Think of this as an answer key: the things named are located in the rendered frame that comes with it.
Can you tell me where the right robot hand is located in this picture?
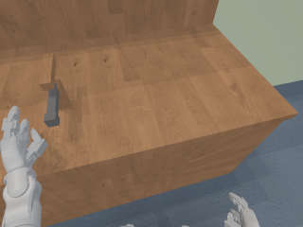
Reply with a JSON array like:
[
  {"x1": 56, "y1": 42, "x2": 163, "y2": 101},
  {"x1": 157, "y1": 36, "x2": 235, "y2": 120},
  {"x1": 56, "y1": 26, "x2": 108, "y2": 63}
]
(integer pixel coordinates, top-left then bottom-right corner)
[{"x1": 224, "y1": 192, "x2": 260, "y2": 227}]

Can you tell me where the counter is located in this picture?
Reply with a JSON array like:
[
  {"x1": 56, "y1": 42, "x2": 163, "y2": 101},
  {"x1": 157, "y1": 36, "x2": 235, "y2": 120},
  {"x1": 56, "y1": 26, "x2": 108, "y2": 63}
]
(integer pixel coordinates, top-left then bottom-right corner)
[{"x1": 0, "y1": 0, "x2": 298, "y2": 227}]

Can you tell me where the left robot hand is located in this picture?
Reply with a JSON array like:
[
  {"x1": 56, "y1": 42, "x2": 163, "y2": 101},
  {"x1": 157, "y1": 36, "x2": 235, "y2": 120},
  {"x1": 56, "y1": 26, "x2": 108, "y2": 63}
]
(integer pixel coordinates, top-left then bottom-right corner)
[{"x1": 0, "y1": 105, "x2": 48, "y2": 173}]

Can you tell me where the tap lever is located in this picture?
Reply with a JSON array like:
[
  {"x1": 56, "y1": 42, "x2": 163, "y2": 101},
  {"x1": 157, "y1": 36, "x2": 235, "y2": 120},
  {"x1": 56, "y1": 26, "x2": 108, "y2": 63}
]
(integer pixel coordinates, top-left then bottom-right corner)
[{"x1": 44, "y1": 83, "x2": 60, "y2": 128}]

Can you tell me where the robot left forearm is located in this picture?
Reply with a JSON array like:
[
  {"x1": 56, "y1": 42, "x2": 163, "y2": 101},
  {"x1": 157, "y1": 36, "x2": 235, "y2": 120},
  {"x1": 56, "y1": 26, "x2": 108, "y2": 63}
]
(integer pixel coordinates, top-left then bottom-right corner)
[{"x1": 1, "y1": 166, "x2": 42, "y2": 227}]

